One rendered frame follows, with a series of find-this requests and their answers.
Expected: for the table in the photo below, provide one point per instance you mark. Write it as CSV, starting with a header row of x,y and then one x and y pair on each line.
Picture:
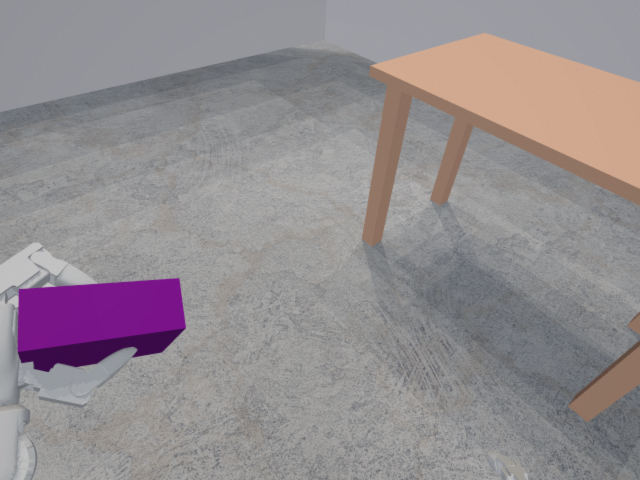
x,y
579,118

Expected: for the right robot hand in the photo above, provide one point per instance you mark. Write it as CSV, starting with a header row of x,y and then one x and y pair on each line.
x,y
506,468

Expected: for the left robot hand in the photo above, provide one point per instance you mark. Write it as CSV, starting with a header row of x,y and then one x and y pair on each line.
x,y
34,267

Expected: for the robot left forearm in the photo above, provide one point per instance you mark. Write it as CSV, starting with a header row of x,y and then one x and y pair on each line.
x,y
18,456

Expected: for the sponge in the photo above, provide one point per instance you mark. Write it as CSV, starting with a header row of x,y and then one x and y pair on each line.
x,y
81,325

